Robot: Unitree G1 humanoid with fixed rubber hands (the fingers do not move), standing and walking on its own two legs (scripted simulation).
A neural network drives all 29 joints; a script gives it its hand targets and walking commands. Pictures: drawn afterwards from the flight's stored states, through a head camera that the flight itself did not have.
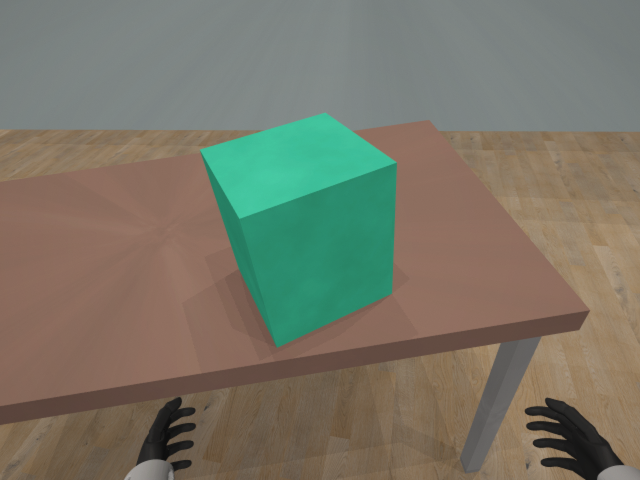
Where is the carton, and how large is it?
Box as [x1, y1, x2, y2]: [200, 113, 396, 347]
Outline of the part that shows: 326,113 322,113 200,149 238,267 277,347 391,293 396,162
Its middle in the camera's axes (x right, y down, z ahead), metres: -0.03 -0.02 +0.61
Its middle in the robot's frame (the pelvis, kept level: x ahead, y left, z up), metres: +0.47 +0.01 +0.10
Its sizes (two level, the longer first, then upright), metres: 0.210 0.200 0.250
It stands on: a table, 0.74 m high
